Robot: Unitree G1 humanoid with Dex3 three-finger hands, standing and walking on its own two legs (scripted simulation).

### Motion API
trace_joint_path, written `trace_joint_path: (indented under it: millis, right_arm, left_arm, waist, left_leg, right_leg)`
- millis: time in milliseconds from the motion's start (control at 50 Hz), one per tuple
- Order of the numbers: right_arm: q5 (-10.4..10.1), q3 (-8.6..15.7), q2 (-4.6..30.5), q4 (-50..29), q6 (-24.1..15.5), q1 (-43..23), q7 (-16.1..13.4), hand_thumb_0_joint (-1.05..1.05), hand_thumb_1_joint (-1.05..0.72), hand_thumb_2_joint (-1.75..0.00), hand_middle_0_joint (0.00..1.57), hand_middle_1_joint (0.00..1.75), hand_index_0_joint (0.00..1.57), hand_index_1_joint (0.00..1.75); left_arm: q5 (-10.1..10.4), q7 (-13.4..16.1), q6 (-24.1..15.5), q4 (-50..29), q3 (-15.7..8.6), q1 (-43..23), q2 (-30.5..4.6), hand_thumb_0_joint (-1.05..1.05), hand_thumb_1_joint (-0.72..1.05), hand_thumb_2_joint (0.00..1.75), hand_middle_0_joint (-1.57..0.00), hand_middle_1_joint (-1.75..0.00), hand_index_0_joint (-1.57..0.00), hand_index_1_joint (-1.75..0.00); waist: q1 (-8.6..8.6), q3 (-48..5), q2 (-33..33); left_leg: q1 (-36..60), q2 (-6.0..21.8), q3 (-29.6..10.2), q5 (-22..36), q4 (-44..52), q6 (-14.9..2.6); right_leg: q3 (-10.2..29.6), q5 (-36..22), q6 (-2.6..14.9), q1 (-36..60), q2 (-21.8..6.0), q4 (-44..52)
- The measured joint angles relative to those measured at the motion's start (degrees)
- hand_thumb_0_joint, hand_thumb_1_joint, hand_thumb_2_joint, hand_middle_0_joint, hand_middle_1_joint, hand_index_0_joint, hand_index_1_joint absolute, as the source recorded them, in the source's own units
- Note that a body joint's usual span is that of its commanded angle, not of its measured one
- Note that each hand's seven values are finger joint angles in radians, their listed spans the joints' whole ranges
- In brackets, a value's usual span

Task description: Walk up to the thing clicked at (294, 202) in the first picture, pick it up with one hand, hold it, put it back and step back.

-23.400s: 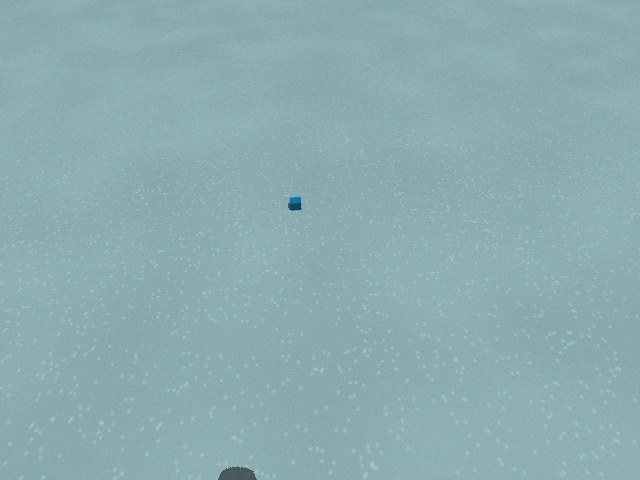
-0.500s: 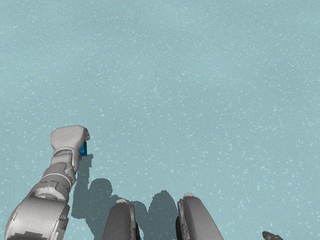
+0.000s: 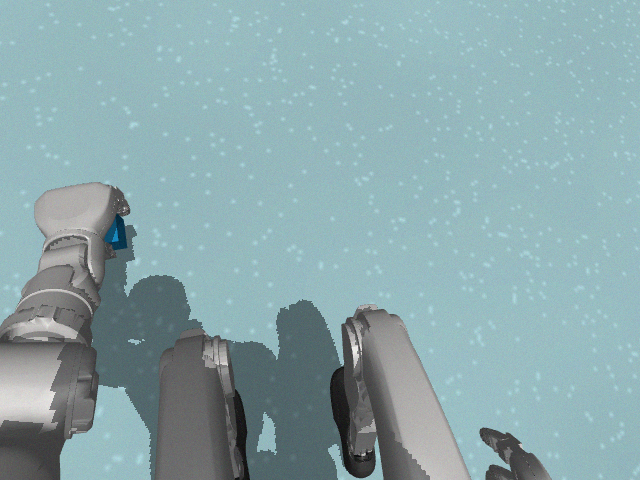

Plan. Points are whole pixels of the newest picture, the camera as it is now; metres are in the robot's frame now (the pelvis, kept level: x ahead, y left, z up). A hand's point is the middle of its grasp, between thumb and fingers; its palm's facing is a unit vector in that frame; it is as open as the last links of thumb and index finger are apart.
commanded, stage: crouch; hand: left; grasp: from above
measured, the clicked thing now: (101, 233) +0.47 +0.26 -0.19
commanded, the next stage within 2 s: lower in 0.84 s
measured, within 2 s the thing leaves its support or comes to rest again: neither
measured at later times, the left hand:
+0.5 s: hand (115, 240) +0.47 +0.26 -0.24, palm faces -0.45 -0.06 -0.89, open 7.2 cm
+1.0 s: hand (121, 239) +0.49 +0.27 -0.29, palm faces -0.45 -0.06 -0.89, open 7.2 cm
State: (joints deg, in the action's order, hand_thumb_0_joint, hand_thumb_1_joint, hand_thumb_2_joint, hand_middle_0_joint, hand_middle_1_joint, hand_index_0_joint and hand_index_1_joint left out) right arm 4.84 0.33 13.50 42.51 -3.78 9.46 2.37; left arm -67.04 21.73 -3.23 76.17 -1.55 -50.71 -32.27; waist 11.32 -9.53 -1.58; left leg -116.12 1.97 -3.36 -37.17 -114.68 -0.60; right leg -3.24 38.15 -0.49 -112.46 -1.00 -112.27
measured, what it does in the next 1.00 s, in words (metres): lowers itself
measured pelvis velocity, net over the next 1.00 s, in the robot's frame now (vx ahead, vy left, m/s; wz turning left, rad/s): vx -0.01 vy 0.00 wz -0.08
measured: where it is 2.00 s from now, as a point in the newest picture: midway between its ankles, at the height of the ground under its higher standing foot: (294, 451)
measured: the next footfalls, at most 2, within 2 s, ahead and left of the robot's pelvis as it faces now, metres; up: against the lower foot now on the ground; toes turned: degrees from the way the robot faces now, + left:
none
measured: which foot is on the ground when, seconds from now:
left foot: down 0.00-1.00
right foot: down 0.00-1.00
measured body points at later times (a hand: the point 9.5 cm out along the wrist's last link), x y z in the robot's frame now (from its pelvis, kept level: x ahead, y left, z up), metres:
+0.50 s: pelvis -0.01 +0.00 -0.08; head +0.24 +0.04 +0.30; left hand +0.49 +0.26 -0.19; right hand +0.03 -0.28 -0.19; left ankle +0.08 +0.12 -0.42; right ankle +0.08 -0.13 -0.42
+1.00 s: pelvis -0.01 +0.00 -0.12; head +0.25 +0.04 +0.25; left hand +0.51 +0.27 -0.23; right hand +0.01 -0.28 -0.22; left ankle +0.08 +0.12 -0.42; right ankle +0.08 -0.13 -0.42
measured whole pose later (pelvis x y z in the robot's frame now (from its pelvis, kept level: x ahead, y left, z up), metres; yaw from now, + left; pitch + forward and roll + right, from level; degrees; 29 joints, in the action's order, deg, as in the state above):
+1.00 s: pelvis -0.01 +0.00 -0.12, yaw -4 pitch +35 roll -8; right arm 8.0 -5.1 16.1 41.8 -4.0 10.1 7.4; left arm -70.1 22.2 -6.9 87.0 -6.5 -60.1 -44.2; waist 15.1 -1.2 0.4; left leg -133.2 2.7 -7.2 -39.4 -136.9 -0.5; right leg -5.6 39.1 -0.6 -128.6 0.5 -132.4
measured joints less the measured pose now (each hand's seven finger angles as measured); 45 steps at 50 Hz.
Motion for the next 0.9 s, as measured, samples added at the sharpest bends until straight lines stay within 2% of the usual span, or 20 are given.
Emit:
trace_joint_path:
  millis: [180, 280, 520, 760, 900]
  right_arm:
    - [0.93, 0.05, 1.33, -0.82, -0.20, -0.70, 1.86, 0.01, -0.90, -0.90, 0.20, 0.30, 0.20, 0.29]
    - [1.17, -0.21, 1.53, -0.92, 0.07, -0.38, 2.74, 0.01, -0.90, -0.90, 0.20, 0.30, 0.20, 0.29]
    - [2.21, -1.88, 1.51, -0.24, 0.20, 0.37, 3.97, 0.01, -0.90, -0.90, 0.20, 0.30, 0.20, 0.29]
    - [3.12, -4.29, 1.75, -0.01, -0.29, 0.60, 4.40, 0.01, -0.90, -0.90, 0.20, 0.30, 0.20, 0.29]
    - [3.10, -5.14, 2.29, -0.31, -0.11, 0.84, 4.65, 0.01, -0.90, -0.90, 0.20, 0.30, 0.20, 0.29]
  left_arm:
    - [0.09, -0.54, 0.17, 1.37, -1.39, -1.89, -2.14, -0.01, 0.41, 0.10, -0.98, -0.14, -1.03, -0.09]
    - [-0.61, -0.85, -0.84, 2.81, -2.02, -3.07, -3.52, -0.01, 0.40, 0.10, -0.99, -0.13, -1.04, -0.08]
    - [-2.22, 0.41, -2.61, 7.44, -3.76, -6.71, -6.95, -0.01, 0.40, 0.10, -0.99, -0.12, -1.04, -0.08]
    - [-2.94, 0.46, -3.51, 11.00, -4.22, -9.31, -10.27, -0.01, 0.41, 0.09, -0.99, -0.13, -1.04, -0.09]
    - [-3.37, 0.70, -3.64, 11.29, -4.51, -9.58, -11.39, -0.01, 0.40, 0.09, -0.99, -0.12, -1.04, -0.08]
  waist:
    - [0.75, 1.82, 0.61]
    - [1.12, 2.63, 0.88]
    - [2.34, 5.16, 1.18]
    - [3.70, 7.11, 1.65]
    - [3.88, 7.49, 1.80]
  left_leg:
    - [-3.93, 0.57, -0.67, -1.81, -5.37, -0.01]
    - [-6.05, 0.84, -0.95, -2.34, -8.25, -0.03]
    - [-11.93, 0.82, -1.64, -1.74, -14.99, -0.20]
    - [-15.55, 0.84, -2.83, -1.47, -19.82, -0.20]
    - [-16.81, 0.78, -3.44, -1.93, -21.46, -0.01]
  right_leg:
    - [-0.37, 1.34, -0.03, -3.92, 0.64, -4.91]
    - [-0.49, 1.64, -0.05, -6.08, 0.95, -7.61]
    - [-0.80, 0.99, -0.19, -11.68, 1.10, -14.04]
    - [-1.63, 0.46, -0.23, -14.88, 1.38, -18.22]
    - [-2.10, 0.81, -0.14, -15.98, 1.45, -19.60]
